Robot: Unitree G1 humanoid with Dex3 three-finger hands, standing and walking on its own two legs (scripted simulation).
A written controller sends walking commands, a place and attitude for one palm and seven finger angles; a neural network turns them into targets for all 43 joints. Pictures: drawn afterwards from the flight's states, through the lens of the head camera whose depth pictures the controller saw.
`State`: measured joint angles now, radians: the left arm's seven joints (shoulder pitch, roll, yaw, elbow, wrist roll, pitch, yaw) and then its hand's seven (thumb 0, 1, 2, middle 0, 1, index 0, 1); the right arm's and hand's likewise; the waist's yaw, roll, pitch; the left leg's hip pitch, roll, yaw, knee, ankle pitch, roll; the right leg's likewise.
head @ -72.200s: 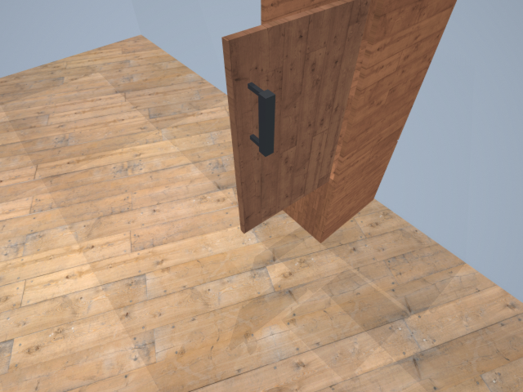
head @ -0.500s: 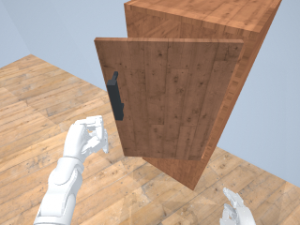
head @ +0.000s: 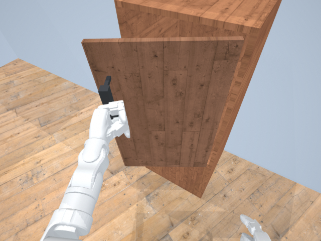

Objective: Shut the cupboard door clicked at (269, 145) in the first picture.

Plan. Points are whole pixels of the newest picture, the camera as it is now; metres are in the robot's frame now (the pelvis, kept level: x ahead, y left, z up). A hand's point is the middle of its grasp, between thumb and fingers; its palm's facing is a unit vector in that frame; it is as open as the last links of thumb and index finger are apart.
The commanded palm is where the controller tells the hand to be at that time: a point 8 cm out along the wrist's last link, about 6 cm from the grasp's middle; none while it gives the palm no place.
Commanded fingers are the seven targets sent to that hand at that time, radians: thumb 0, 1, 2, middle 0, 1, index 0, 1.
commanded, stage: bring the fist close to the handle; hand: left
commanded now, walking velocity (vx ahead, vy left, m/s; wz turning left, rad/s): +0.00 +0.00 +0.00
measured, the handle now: (112, 103) +0.45 +0.16 +0.10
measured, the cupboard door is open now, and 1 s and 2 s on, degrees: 30 22 8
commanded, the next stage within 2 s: push the door shut along its arc in 0.26 s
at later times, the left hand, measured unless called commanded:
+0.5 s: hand (124, 124) +0.37 +0.11 +0.11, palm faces -0.02 -1.00 -0.04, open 3.1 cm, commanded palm +0.35 +0.16 +0.11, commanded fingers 0.00 0.90 0.90 -1.30 -1.50 -1.30 -1.50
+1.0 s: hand (123, 108) +0.42 +0.12 +0.11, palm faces -0.14 -0.99 -0.05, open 3.1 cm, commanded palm +0.42 +0.16 +0.11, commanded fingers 0.00 0.90 0.90 -1.30 -1.50 -1.30 -1.50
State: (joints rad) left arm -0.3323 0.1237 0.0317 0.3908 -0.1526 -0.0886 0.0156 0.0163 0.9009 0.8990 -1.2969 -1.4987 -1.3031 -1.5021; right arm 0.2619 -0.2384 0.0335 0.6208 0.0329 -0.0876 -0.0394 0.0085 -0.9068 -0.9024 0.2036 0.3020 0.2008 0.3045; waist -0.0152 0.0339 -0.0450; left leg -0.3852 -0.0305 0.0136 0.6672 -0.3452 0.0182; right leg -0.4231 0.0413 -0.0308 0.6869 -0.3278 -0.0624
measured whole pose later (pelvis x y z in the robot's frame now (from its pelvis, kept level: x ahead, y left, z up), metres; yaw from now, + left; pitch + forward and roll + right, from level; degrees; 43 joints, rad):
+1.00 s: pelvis -0.02 +0.01 -0.01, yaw +2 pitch +7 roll +0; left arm -0.78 0.25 0.07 0.97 -0.19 -0.27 -0.18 0.02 0.90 0.90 -1.33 -1.50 -1.31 -1.50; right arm 0.31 -0.27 0.02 0.68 0.05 -0.08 -0.04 0.01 -0.91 -0.90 0.20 0.30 0.20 0.30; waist -0.06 0.03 -0.04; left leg -0.53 -0.05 -0.01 0.73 -0.33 0.03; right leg -0.54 0.02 -0.06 0.73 -0.32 -0.06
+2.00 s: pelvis -0.01 +0.01 -0.03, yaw +1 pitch +19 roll -1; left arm -1.28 0.43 0.15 1.34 -0.12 -0.21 -0.35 -0.02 0.83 0.92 -1.30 -1.50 -1.32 -1.50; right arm 0.41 -0.29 0.02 0.70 0.00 -0.07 -0.03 0.00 -0.91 -0.90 0.21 0.30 0.20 0.30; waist -0.23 0.04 -0.06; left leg -0.84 -0.02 -0.02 0.89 -0.39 0.03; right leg -0.84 0.04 -0.07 0.85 -0.35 -0.06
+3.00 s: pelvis +0.01 +0.00 -0.02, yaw -1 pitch +16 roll +0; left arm -1.00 0.14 0.20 1.15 -0.02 -0.34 0.21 0.02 0.90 0.90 -1.30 -1.50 -1.30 -1.50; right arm 0.47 -0.27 -0.03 0.67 -0.05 -0.01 0.08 0.00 -0.91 -0.90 0.20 0.30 0.20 0.30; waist -0.16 0.05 -0.11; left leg -0.68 0.00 0.03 0.79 -0.39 0.02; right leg -0.71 0.07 -0.02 0.77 -0.34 -0.06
